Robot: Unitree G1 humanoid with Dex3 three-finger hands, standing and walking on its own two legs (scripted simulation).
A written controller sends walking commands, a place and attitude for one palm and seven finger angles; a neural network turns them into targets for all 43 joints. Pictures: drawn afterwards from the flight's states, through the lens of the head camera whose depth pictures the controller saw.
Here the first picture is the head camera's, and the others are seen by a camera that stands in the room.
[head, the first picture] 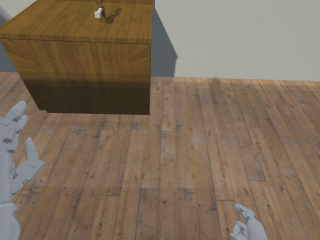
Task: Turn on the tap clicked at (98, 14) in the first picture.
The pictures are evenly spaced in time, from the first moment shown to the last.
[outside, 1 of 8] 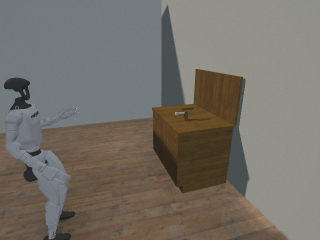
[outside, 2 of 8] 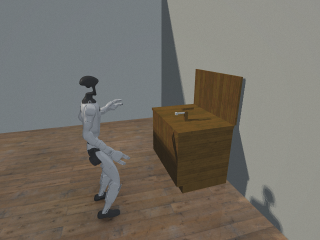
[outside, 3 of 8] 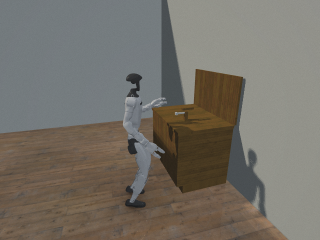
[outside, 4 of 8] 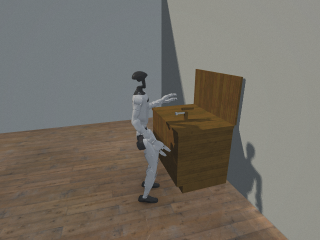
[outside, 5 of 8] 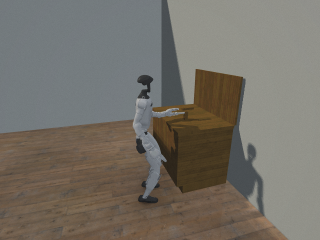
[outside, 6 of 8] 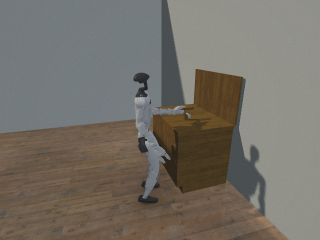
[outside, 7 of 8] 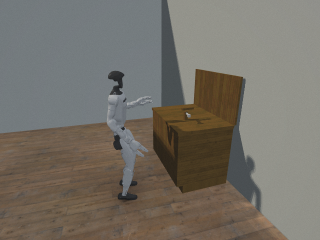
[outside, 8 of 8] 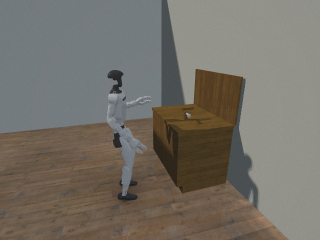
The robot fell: no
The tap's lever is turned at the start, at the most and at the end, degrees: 0 81 81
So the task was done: yes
